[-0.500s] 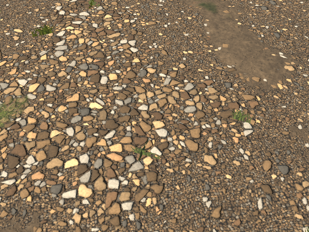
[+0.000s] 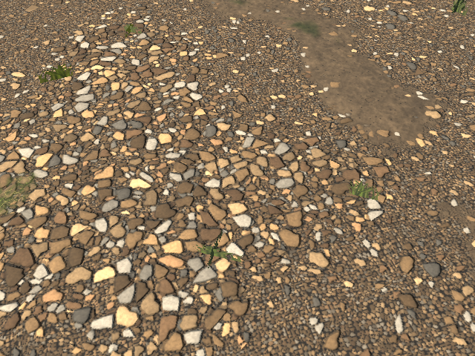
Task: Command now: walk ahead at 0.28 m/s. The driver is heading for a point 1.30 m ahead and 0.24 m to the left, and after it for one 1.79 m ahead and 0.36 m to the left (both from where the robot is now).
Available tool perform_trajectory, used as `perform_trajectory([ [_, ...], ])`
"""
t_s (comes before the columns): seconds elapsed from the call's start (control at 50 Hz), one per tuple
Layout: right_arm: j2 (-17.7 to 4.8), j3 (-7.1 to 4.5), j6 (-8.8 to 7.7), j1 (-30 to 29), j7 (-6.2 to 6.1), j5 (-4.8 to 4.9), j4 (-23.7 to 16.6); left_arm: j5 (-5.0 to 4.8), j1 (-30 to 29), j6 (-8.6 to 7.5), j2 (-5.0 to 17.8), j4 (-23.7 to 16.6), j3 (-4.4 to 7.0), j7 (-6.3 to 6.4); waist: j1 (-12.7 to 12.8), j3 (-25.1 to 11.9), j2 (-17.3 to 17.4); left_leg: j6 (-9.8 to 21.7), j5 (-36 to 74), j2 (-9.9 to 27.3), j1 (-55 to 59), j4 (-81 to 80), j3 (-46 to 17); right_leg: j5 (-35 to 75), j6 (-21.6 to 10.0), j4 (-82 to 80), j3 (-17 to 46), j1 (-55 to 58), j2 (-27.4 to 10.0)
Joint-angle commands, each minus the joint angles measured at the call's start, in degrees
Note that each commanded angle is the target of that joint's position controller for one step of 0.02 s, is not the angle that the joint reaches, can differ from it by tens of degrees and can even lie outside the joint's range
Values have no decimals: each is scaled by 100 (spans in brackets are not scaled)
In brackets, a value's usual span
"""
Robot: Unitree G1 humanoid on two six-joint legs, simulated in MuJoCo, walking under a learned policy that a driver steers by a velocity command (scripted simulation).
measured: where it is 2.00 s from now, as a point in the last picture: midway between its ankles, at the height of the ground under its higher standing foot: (225, 230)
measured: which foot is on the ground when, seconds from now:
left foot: down 0.00-0.18, up 0.20-0.70, down 0.72-1.00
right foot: up 0.00-0.14, down 0.16-0.74, up 0.76-1.00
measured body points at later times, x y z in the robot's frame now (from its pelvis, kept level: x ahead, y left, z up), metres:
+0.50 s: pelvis +0.20 -0.06 +0.01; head +0.22 -0.07 +0.46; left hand +0.12 +0.15 -0.13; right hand +0.32 -0.29 -0.13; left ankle +0.32 +0.08 -0.67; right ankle +0.13 -0.12 -0.73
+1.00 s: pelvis +0.48 -0.02 +0.02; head +0.51 -0.01 +0.46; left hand +0.60 +0.23 -0.12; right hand +0.45 -0.27 -0.13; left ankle +0.47 +0.03 -0.73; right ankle +0.59 -0.18 -0.66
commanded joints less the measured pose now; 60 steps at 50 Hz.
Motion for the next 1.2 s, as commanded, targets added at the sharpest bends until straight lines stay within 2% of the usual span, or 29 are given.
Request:
perform_trajectory([
  [0.02,-723,-176,-120,872,14,-63,87,24,-984,-252,425,-771,120,-92,-215,1841,399,1145,117,2104,-30,-1426,-2016,-334,-34,747,125,-2434,-357],
  [0.1,-862,-221,-228,671,54,-66,-9,-82,-1165,-358,455,-1113,210,-177,-43,1447,411,884,1990,1801,-78,-959,-1243,36,-92,299,-84,-1730,-180],
  [0.14,-942,-223,-281,161,96,10,-147,-150,-221,-364,364,-882,259,-183,546,1053,402,594,3421,1428,-1154,-154,-579,671,-233,-406,-407,326,244],
  [0.16,-940,-206,-318,156,133,18,-156,-166,679,-370,540,-542,380,-148,896,589,125,443,4184,1114,-1604,894,-235,821,-312,-673,-442,1618,467],
  [0.18,-861,-160,-356,93,178,30,-243,-69,1624,-391,978,-338,538,-78,1302,44,-351,228,3520,759,-2513,2441,105,163,-517,-1167,609,2845,-314],
  [0.2,-316,-67,-362,361,225,128,-494,37,2187,-380,1570,-318,641,-66,1225,-592,-1722,-16,-150,-200,-3524,4889,352,-990,-1251,-2658,3927,3280,-2229],
  [0.22,-606,-159,-345,-184,265,-14,-653,-53,1518,-304,1328,-360,546,-69,866,-170,-917,155,-264,96,-3849,5527,-574,-1459,-1228,-3136,4562,2500,-2220],
  [0.24,-568,-168,-341,-528,311,-6,-851,-48,793,-303,1227,-549,492,-63,570,428,-552,248,245,383,-4041,5610,-537,-1411,-1141,-3070,3847,1838,-2199],
  [0.26,-531,-171,-362,-677,329,2,-890,-48,397,-351,1023,-642,417,-87,411,689,-131,279,676,589,-3924,5301,-528,-601,-1007,-3148,3184,1340,-1957],
  [0.3,-417,-201,-268,-375,347,-62,-826,-52,175,-448,727,-635,279,-78,18,656,-176,197,862,751,-3354,4738,-477,428,-742,-3228,2187,837,-1498],
  [0.34,-417,-241,-151,-352,380,-64,-844,-55,429,-535,680,-540,221,-39,-75,628,-280,110,950,708,-3289,4457,-330,1263,-728,-3259,1694,853,-1344],
  [0.44,-559,-310,-46,-1717,450,-47,-1310,-63,964,-598,747,-445,158,-10,105,884,-389,-93,1671,764,-4263,3424,-48,2017,-764,-3506,1170,1317,-1235],
  [0.5,-486,-284,-73,-2556,472,-10,-1606,-67,1145,-618,701,-440,119,-9,263,938,-448,-164,2098,643,-4245,2419,133,2767,-728,-3459,875,1500,-1131],
  [0.6,-505,-276,-124,-3226,467,18,-1875,-43,1381,-645,784,-361,133,41,387,926,-565,35,2236,418,-3902,1370,323,3811,-709,-3200,659,2130,-1242],
  [0.66,-644,-354,-190,-2847,399,3,-1830,-6,1171,-647,942,-373,176,75,118,623,-622,332,1692,117,-3149,1072,443,5692,-604,-2407,487,2519,-1324],
  [0.7,-841,-493,-269,-1434,309,-11,-1373,-3,1001,-592,1084,-386,218,77,-470,-138,-575,551,1662,-200,-1604,601,529,6398,-453,-715,314,2426,-1161],
  [0.72,-1102,-598,-308,-523,258,-115,-1098,-45,933,-586,1063,-458,207,62,-813,-645,-459,734,1532,290,-266,515,41,5208,-369,577,165,1538,-977],
  [0.74,-1682,-754,-302,195,231,-228,-1034,-226,1265,-579,558,-652,111,-5,-777,-1423,575,1371,786,1969,1265,274,-2410,2278,-129,2850,-161,-204,-231],
  [0.76,-1698,-762,-211,-126,327,-65,-1000,-201,1386,-584,733,-664,209,-58,-491,-1664,847,1836,740,2477,1462,-640,-4469,-464,-109,4002,500,-1313,371],
  [0.78,-1490,-693,-196,-847,367,53,-1099,-95,773,-579,881,-864,250,-52,-218,-758,419,1630,301,2215,739,-751,-3699,13,-182,4047,744,-1831,-99],
  [0.8,-1102,-588,-222,-1223,394,82,-1172,-49,297,-631,894,-1003,248,-74,-158,-179,21,1463,640,1998,-68,-937,-3016,462,-173,3700,720,-1831,-319],
  [0.84,-746,-458,-289,-1320,347,65,-1079,56,164,-571,732,-1078,254,-96,210,258,-122,1134,1616,1483,-1076,-1150,-2197,715,-58,2902,738,-1316,-598],
  [0.86,-714,-429,-326,-1249,315,68,-1035,98,207,-492,637,-1093,243,-118,314,243,-73,1070,1935,1318,-1280,-1187,-1942,728,26,2663,724,-1097,-629],
  [0.9,-933,-461,-389,-990,276,81,-998,120,51,-385,639,-1234,251,-144,365,247,7,1139,2462,1209,-1407,-1210,-1731,757,194,2298,612,-1117,-606],
  [0.94,-1112,-492,-385,-828,264,93,-1026,109,-444,-315,717,-1470,258,-154,312,373,74,1172,2297,1126,-1506,-1351,-1638,1075,363,1809,533,-1392,-632],
  [0.98,-1105,-484,-362,-595,270,98,-1044,77,-1100,-289,803,-1738,267,-158,140,531,140,1136,2195,1071,-1424,-1451,-1673,1515,505,1187,496,-1723,-648],
  [1.06,-1134,-501,-334,-137,285,89,-1074,33,-1985,-289,817,-2101,244,-187,-188,485,259,992,2548,992,-901,-1255,-1713,2189,596,271,500,-1937,-509],
  [1.14,-1236,-539,-301,76,242,33,-1166,-10,-2617,-340,862,-2442,213,-209,-386,446,356,964,3152,1036,-400,-807,-1866,2078,578,-312,527,-1908,-321],
  [1.2,-1419,-612,-286,-220,183,3,-1346,-51,-2370,-426,1029,-2523,244,-194,-155,350,456,721,3492,1087,-435,-393,-2042,1731,447,-931,622,-1072,-202],
])
Keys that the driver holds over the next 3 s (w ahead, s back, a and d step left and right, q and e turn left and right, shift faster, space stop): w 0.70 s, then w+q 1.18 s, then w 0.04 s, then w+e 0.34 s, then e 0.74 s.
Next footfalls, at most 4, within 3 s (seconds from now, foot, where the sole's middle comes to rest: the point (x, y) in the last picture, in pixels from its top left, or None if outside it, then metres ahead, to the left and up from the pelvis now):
0.16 right None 0.17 -0.13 -0.77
0.72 left None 0.51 0.04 -0.77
1.26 right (283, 269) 0.83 -0.12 -0.77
1.82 left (191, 234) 0.98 0.18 -0.77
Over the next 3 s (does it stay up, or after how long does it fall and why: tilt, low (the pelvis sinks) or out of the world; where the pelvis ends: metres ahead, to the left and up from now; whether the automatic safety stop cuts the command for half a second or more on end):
stays up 1.24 0.32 0.00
